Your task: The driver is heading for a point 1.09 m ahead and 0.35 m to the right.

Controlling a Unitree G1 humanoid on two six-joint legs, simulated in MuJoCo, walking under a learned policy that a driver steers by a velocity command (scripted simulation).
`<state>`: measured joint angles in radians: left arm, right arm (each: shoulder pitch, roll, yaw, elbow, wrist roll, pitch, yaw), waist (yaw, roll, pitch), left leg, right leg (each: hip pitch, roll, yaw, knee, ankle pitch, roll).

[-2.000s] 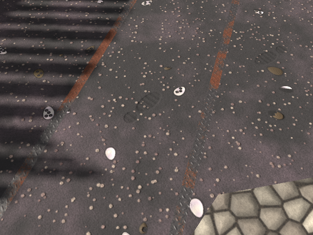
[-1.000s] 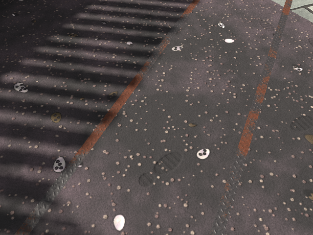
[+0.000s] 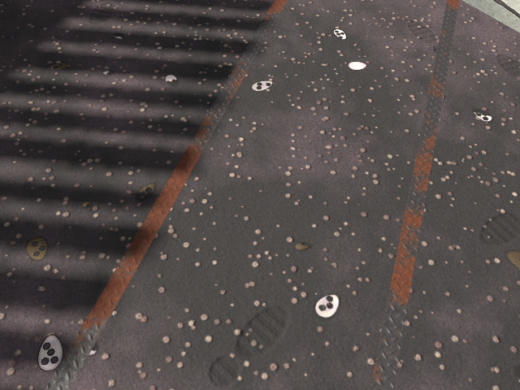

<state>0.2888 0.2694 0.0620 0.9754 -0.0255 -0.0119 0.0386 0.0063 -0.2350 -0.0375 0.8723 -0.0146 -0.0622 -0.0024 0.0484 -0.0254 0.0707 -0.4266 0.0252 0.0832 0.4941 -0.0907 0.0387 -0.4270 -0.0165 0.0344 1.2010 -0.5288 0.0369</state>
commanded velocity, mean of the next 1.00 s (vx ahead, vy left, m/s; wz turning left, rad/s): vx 0.03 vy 0.00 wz -0.41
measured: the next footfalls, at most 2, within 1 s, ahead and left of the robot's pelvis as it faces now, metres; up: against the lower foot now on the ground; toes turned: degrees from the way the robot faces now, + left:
right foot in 0.32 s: +0.08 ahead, -0.13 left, +0.00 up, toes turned -15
left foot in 0.78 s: +0.17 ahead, +0.08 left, +0.00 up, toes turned -24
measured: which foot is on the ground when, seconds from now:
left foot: down 0.00-0.32, up 0.34-0.76, down 0.78-1.00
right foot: up 0.00-0.30, down 0.32-0.80, up 0.82-1.00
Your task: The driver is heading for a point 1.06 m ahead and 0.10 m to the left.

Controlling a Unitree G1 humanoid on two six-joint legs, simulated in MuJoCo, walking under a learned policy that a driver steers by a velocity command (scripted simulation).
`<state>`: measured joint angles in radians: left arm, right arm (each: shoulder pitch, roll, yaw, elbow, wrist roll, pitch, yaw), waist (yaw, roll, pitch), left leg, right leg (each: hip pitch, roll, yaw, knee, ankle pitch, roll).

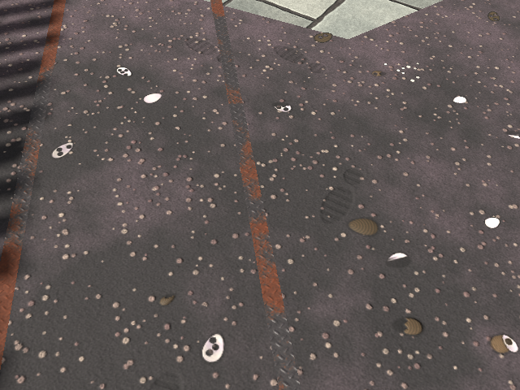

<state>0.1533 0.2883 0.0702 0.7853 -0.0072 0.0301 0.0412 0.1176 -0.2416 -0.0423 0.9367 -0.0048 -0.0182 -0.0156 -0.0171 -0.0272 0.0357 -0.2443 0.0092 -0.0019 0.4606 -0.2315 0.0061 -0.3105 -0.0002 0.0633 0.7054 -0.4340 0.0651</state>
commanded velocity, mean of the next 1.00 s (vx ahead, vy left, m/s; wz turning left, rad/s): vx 0.17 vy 0.00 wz -0.02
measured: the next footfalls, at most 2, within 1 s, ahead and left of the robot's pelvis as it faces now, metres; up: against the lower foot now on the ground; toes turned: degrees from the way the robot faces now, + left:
right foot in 0.06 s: +0.02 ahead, -0.14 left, +0.00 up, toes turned +2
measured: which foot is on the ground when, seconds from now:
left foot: down 0.00-1.00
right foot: up 0.00-0.04, down 0.06-0.66, up 0.68-1.00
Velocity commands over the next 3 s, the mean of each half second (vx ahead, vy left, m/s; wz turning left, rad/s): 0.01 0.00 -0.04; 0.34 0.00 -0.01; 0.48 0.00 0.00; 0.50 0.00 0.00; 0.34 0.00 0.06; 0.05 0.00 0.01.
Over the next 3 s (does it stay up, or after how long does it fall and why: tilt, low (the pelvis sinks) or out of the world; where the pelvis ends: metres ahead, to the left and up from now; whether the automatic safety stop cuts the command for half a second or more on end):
stays up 1.03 0.00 0.00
